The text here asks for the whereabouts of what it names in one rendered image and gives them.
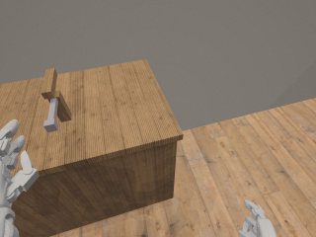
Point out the right robot hand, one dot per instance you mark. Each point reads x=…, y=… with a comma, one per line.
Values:
x=261, y=226

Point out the left robot forearm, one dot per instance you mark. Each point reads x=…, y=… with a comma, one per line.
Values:
x=7, y=219

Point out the counter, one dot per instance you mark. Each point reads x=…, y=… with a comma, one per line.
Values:
x=114, y=151

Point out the left robot hand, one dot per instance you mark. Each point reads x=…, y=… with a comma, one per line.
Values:
x=22, y=181

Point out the tap lever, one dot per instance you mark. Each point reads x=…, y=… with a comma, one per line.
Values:
x=50, y=124

